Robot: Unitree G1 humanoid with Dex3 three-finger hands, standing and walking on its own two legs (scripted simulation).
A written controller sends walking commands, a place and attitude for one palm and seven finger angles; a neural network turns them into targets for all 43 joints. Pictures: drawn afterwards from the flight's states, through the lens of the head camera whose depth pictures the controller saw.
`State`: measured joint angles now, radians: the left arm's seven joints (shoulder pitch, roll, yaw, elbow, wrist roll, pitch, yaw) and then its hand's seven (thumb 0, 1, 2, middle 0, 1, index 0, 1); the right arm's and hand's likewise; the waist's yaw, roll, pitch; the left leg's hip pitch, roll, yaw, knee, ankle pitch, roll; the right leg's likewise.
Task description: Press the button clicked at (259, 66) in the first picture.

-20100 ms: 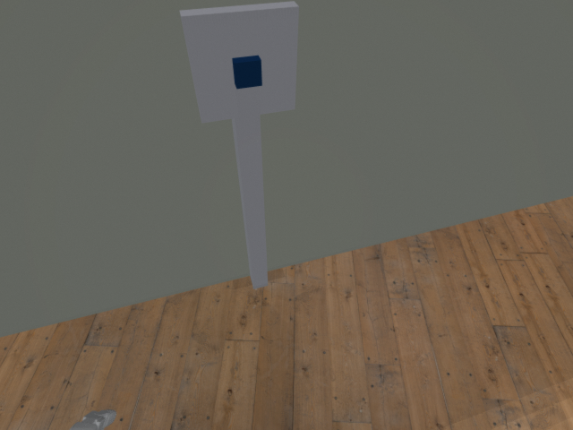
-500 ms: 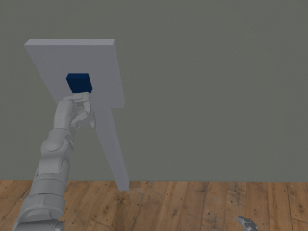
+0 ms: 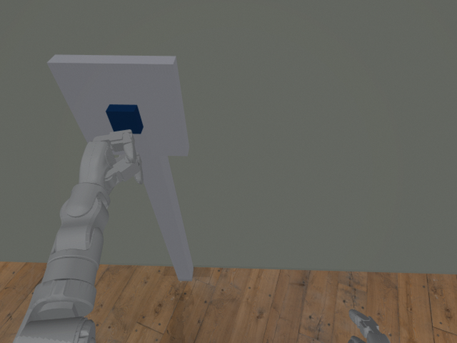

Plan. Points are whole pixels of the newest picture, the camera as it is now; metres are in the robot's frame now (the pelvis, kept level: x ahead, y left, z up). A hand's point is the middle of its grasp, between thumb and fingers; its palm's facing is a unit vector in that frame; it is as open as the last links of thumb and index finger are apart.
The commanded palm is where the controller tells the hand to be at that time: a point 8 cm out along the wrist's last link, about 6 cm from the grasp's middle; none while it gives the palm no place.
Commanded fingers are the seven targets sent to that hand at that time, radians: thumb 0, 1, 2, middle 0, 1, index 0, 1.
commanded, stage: press the button with the knuckle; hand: left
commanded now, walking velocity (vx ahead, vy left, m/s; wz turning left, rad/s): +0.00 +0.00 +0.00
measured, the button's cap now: (126, 118) +0.48 +0.21 +0.16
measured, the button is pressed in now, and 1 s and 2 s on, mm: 0 13 0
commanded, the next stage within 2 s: hold the button down briefly in 0.98 s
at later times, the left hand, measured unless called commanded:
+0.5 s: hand (142, 149) +0.43 +0.18 +0.13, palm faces +0.00 -1.00 -0.02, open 3.1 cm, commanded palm +0.40 +0.23 +0.13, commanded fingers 0.00 0.90 0.90 -1.30 -1.50 -1.30 -1.50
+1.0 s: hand (143, 145) +0.44 +0.18 +0.12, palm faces +0.02 -1.00 -0.03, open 2.9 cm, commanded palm +0.44 +0.22 +0.13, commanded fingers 0.00 0.90 0.90 -1.30 -1.50 -1.30 -1.50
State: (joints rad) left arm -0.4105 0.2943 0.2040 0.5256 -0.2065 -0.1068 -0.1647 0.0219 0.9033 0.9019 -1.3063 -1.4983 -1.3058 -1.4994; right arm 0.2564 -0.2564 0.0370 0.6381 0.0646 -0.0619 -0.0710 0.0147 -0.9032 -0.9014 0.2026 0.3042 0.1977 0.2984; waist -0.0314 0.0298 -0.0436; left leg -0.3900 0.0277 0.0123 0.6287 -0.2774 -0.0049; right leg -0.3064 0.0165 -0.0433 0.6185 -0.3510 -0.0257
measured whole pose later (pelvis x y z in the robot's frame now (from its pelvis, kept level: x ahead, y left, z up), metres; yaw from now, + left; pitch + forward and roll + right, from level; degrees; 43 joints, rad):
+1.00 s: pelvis -0.02 +0.01 -0.01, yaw +1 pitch +7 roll -1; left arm -0.81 0.36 0.22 1.04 -0.15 -0.25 -0.15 -0.02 0.81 0.96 -1.30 -1.50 -1.33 -1.50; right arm 0.33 -0.26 0.03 0.71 0.05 -0.07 -0.06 0.01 -0.90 -0.90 0.20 0.30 0.20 0.30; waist -0.07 0.02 -0.04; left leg -0.55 0.02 -0.01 0.71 -0.28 0.01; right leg -0.46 0.01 -0.06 0.69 -0.35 -0.02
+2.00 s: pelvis -0.01 +0.01 -0.01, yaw -1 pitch +5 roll -1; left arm -0.55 0.28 0.23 0.72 -0.18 -0.19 -0.15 0.02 0.88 0.92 -1.31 -1.50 -1.31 -1.50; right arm 0.33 -0.25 0.03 0.63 0.05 -0.08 -0.04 0.01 -0.90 -0.90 0.20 0.30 0.20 0.30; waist -0.06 0.03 -0.08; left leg -0.49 0.03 0.03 0.70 -0.30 0.01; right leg -0.41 0.02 -0.02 0.68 -0.36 -0.01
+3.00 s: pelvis +0.00 +0.00 +0.00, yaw +1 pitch -2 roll -1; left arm 0.03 0.29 0.24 -0.02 -0.29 0.06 -0.25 0.02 0.90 0.90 -1.31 -1.50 -1.31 -1.50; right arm 0.22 -0.27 0.05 0.59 0.07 -0.11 -0.10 0.02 -0.90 -0.90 0.20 0.30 0.20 0.30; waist 0.03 0.05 -0.05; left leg -0.30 0.02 0.00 0.59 -0.26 0.00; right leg -0.21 0.02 -0.05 0.57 -0.33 -0.02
